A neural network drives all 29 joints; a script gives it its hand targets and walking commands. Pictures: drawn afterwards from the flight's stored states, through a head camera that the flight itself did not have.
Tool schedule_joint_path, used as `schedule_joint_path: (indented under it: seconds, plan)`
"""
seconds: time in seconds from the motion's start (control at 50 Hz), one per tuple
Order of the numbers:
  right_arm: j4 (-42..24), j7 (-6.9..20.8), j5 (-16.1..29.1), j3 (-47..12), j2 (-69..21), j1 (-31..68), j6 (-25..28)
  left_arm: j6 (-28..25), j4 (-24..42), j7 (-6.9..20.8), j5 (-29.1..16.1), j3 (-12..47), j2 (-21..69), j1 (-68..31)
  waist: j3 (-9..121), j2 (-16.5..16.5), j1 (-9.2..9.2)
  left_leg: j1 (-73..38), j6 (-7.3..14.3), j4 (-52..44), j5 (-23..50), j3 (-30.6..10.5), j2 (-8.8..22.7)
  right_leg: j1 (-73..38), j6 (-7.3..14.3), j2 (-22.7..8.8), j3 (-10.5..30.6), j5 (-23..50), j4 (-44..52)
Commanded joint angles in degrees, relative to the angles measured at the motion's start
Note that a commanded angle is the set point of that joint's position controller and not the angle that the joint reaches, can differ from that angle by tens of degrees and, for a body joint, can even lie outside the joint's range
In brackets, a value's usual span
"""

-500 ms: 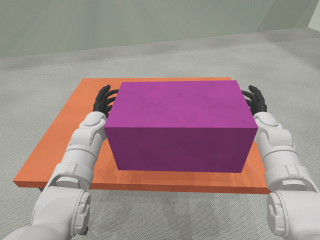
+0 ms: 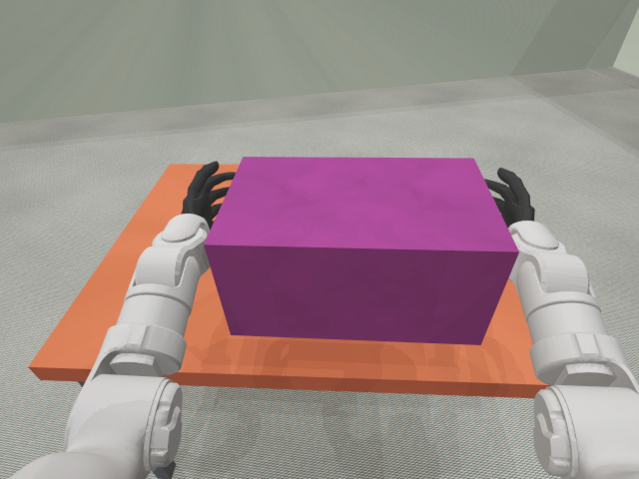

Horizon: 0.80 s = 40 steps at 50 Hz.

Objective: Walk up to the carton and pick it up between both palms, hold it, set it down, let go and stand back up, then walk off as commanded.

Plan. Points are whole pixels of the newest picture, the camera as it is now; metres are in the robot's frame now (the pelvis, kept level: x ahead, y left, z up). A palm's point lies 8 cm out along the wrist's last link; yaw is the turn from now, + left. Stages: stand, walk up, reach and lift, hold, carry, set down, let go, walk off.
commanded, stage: reach and lift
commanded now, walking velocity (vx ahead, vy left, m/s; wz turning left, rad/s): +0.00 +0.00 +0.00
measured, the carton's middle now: (354, 245) +0.37 -0.02 +0.14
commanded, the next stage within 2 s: hold in 0.36 s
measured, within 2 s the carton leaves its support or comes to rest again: neither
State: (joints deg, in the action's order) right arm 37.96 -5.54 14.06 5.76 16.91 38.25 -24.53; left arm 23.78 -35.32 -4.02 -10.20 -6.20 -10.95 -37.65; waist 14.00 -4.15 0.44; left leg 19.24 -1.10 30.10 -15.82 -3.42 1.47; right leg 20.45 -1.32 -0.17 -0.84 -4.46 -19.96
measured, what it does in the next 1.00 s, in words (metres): stands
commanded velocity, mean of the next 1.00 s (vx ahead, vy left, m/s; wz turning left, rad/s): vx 0.00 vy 0.00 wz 0.00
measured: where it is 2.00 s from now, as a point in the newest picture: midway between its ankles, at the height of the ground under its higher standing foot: outside the picture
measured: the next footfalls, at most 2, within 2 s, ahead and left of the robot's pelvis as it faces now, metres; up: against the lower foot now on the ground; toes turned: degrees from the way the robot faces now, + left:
none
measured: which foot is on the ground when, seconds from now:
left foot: down 0.00-1.00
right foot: down 0.00-1.00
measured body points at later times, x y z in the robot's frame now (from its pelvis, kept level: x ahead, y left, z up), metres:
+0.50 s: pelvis -0.01 +0.00 +0.00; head -0.06 -0.02 +0.45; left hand +0.38 +0.18 +0.18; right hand +0.39 -0.22 +0.17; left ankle -0.01 +0.12 -0.74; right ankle +0.06 -0.14 -0.74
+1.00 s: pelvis -0.01 -0.01 +0.00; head -0.08 -0.02 +0.45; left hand +0.37 +0.18 +0.20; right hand +0.38 -0.22 +0.19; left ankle -0.01 +0.12 -0.74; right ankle +0.06 -0.14 -0.74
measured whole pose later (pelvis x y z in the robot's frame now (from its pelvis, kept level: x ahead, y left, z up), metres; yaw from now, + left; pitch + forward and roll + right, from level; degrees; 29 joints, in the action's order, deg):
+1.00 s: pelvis -0.01 -0.01 +0.00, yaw +0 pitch +3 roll -2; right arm 34.7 -6.1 14.1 5.8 16.9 40.9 -30.3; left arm 31.6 -28.3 -2.8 -7.3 -11.6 -9.7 -37.6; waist 12.9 -4.1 0.4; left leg 17.5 -1.0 29.4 -14.6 -3.6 1.4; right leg 18.9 -1.3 -0.2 -0.8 -3.5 -19.7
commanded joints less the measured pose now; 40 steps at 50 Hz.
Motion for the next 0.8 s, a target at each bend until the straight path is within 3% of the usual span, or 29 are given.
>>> schedule_joint_path:
  seconds: [0.0,0.02,0.04,0.08,0.12,0.14,0.16,0.2,0.24,0.26,0.28,0.3,0.32,0.34,0.36,0.4,0.44,0.46,0.48,0.5,0.52,0.58,0.6,0.62,0.66,0.72,0.74,0.76,0.78]
  plan:
    - [-19.4,12.4,5.1,-18.2,-40.1,45.7,2.5,-0.7,26.4,9.8,2.2,16.1,41.6,-45.2,17.1,3.5,-3.34,-3.3,-2.9,-13.3,17.3,-3.1,-3.4,-26.1,2.1,3.6,2.0,10.4,-0.3]
    - [-19.4,12.9,5.7,-17.6,-37.9,46.2,2.8,0.2,25.2,9.6,2.8,16.8,43.5,-43.4,15.8,0.9,-3.65,-4.2,-3.6,-13.6,18.0,-3.2,-3.0,-24.3,2.7,3.7,1.9,9.0,-0.3]
    - [-18.3,12.9,4.8,-16.3,-36.3,49.3,2.6,1.7,17.7,10.2,4.5,13.1,43.5,-41.0,11.6,2.9,-2.68,-2.3,-2.0,-14.8,13.6,-2.3,-3.3,-23.8,2.6,3.3,2.1,6.4,1.0]
    - [-18.6,13.2,3.5,-16.9,-40.1,53.1,3.1,0.9,16.5,10.5,4.6,11.1,40.3,-44.2,11.8,6.1,-0.38,2.6,0.3,-15.4,7.5,-1.4,-4.4,-26.2,2.3,2.8,2.1,3.4,1.3]
    - [-17.5,13.4,3.1,-15.5,-41.1,52.1,3.5,-0.1,19.9,10.5,3.4,13.4,41.0,-47.6,14.0,4.4,-2.58,2.4,-0.6,-15.8,7.4,-1.9,-3.4,-26.9,2.5,2.9,2.0,4.3,0.6]
    - [-20.9,12.9,4.1,-17.6,-41.8,51.4,3.6,0.1,19.7,10.3,3.4,13.5,40.7,-44.2,16.2,6.4,-1.71,1.4,0.0,-14.7,9.6,-1.7,-4.1,-27.7,2.3,3.3,2.2,7.1,0.4]
    - [-17.9,13.1,4.2,-16.8,-41.8,51.0,3.3,-0.4,21.8,10.2,2.6,14.4,41.3,-47.6,17.1,4.5,-2.74,1.0,-0.5,-15.1,8.9,-1.6,-4.0,-26.9,2.4,2.8,2.4,6.1,0.7]
    - [-19.2,13.1,4.6,-18.3,-42.6,49.2,3.6,-1.0,25.5,9.7,2.1,15.5,41.6,-48.1,19.2,3.7,-2.48,-0.4,-1.1,-14.4,12.2,-2.3,-3.8,-27.7,2.1,3.1,2.1,9.0,-0.3]
    - [-21.4,12.6,3.5,-18.1,-41.7,49.6,3.6,-0.8,23.9,9.9,1.5,15.7,42.5,-46.1,17.9,4.9,-3.31,-0.2,-1.1,-14.8,10.9,-2.0,-3.7,-27.8,2.1,3.2,2.0,8.0,0.2]
    - [-20.0,12.2,3.1,-17.5,-42.1,52.3,2.9,-0.3,19.6,10.3,3.0,12.6,39.5,-46.1,15.2,7.7,-1.86,2.4,0.4,-15.4,6.5,-1.2,-4.6,-26.8,1.4,2.8,2.3,3.8,1.2]
    - [-21.7,12.4,3.9,-19.0,-44.1,50.8,3.2,-0.8,21.6,10.2,2.2,13.8,40.9,-45.5,16.5,7.1,-1.85,2.4,0.8,-15.2,8.8,-1.9,-4.3,-28.8,1.4,2.7,2.3,7.0,0.4]
    - [-20.2,12.7,4.5,-18.5,-42.0,48.7,3.1,-0.4,25.3,10.0,2.1,15.8,42.1,-48.3,18.5,4.0,-4.11,-0.4,-1.2,-14.7,10.8,-2.6,-3.6,-28.1,2.2,3.3,1.7,8.0,-0.2]
    - [-18.7,12.6,4.2,-18.1,-42.5,46.9,2.3,-0.1,26.6,10.1,1.4,16.0,42.3,-48.2,17.4,4.3,-4.40,0.6,-1.3,-15.4,10.4,-2.5,-3.5,-28.4,2.3,3.0,2.1,8.6,-0.1]
    - [-21.9,12.6,4.5,-18.6,-42.1,50.9,3.1,0.0,25.0,9.8,1.8,16.4,41.5,-47.5,18.7,3.7,-3.14,0.4,-0.9,-14.8,10.2,-1.7,-4.0,-27.3,2.2,3.0,2.1,6.9,0.6]
    - [-24.3,12.1,5.0,-19.7,-42.5,52.5,2.9,0.4,24.0,9.7,1.5,15.3,42.2,-46.9,19.4,5.7,-2.41,0.4,-0.1,-14.7,9.6,-1.9,-4.6,-27.8,1.9,3.0,2.4,6.7,0.5]
    - [-20.3,11.9,4.8,-18.6,-41.3,47.2,1.7,1.3,25.9,10.3,2.0,16.0,40.5,-45.6,16.7,3.9,-3.89,-0.9,-1.3,-14.3,12.3,-1.6,-4.2,-27.8,2.1,3.0,2.5,9.6,0.6]
    - [-25.2,12.2,7.0,-20.8,-43.0,50.4,2.2,1.4,29.4,9.7,1.5,15.9,40.6,-47.5,20.6,5.3,-1.97,-1.3,-0.5,-14.0,12.3,-2.1,-4.2,-28.7,2.2,3.5,2.1,9.0,-0.1]
    - [-24.5,12.1,6.6,-20.1,-41.2,49.2,1.2,2.5,27.7,9.7,1.9,15.1,41.1,-45.1,18.7,5.2,-2.48,-1.0,-0.6,-14.6,12.1,-2.2,-4.3,-28.8,2.1,3.4,2.4,8.6,0.2]
    - [-26.3,12.2,6.2,-19.4,-41.4,47.8,1.5,1.7,32.4,9.3,-0.1,18.2,42.9,-46.8,22.1,4.6,-4.13,-1.4,-1.7,-14.4,14.0,-2.8,-3.7,-29.4,2.2,3.5,2.4,10.8,-0.6]
    - [-28.8,11.6,6.9,-21.5,-41.1,51.0,1.2,3.1,25.7,9.5,1.0,16.3,42.7,-41.6,19.2,6.0,-2.15,-1.1,-0.4,-14.2,14.7,-1.9,-4.3,-28.2,2.1,3.6,2.7,10.5,0.3]
    - [-24.8,11.4,5.9,-19.9,-41.7,48.9,0.2,3.4,25.5,10.4,2.8,14.4,40.6,-42.6,16.0,6.3,-2.84,0.8,-0.1,-15.0,11.3,-1.8,-4.6,-28.8,1.7,3.0,2.9,8.6,0.9]
    - [-25.4,11.2,6.9,-20.0,-41.0,47.3,-0.4,4.5,29.2,10.7,2.4,13.9,40.0,-43.1,16.9,6.2,-2.70,-0.6,-0.2,-14.9,13.5,-2.3,-4.3,-30.4,2.0,3.3,2.8,11.2,0.3]
    - [-29.0,11.0,7.5,-20.8,-42.3,46.9,-0.3,3.9,34.2,10.6,0.4,16.5,40.7,-45.6,22.0,6.1,-3.75,-2.0,-1.0,-13.7,16.1,-2.7,-4.3,-32.0,1.7,3.4,2.7,13.7,-0.5]
    - [-31.2,11.0,8.3,-21.3,-40.6,49.0,-0.4,4.6,30.8,10.4,1.0,16.0,41.9,-41.7,20.4,6.9,-3.49,-1.9,-0.6,-13.6,17.1,-2.5,-4.1,-31.2,1.8,3.8,3.0,13.6,-0.4]
    - [-28.0,11.2,8.1,-20.0,-39.4,48.6,-1.0,5.9,30.3,10.8,2.1,15.3,41.4,-43.7,17.0,4.2,-3.62,-0.2,-1.0,-14.5,14.8,-2.1,-4.5,-29.7,2.2,3.6,2.6,11.0,0.2]
    - [-26.7,11.5,6.3,-19.1,-40.5,51.7,-2.2,6.4,26.7,11.0,2.9,12.6,40.3,-44.4,14.5,6.2,-1.99,2.3,0.7,-16.7,6.3,-1.7,-4.3,-29.3,2.1,3.2,2.9,4.0,1.0]
    - [-26.7,11.7,6.8,-20.4,-40.8,53.1,-1.8,6.9,23.2,11.1,3.9,11.0,39.8,-41.8,13.4,7.3,-0.15,3.3,1.5,-16.7,7.0,-1.5,-4.6,-29.8,2.3,3.2,2.8,4.5,1.4]
    - [-26.7,11.5,6.8,-19.4,-41.1,51.3,-2.0,6.8,26.5,11.5,2.7,11.9,39.9,-43.9,14.1,7.2,-2.06,3.6,1.1,-16.6,7.6,-2.0,-4.4,-31.0,2.3,3.2,3.1,6.7,0.6]
    - [-28.1,11.8,8.3,-20.4,-41.9,51.0,-1.6,6.1,31.8,11.1,1.5,13.6,40.0,-46.0,18.5,6.0,-1.17,1.5,0.6,-15.9,10.2,-1.5,-4.3,-31.3,2.1,3.4,2.9,8.4,0.3]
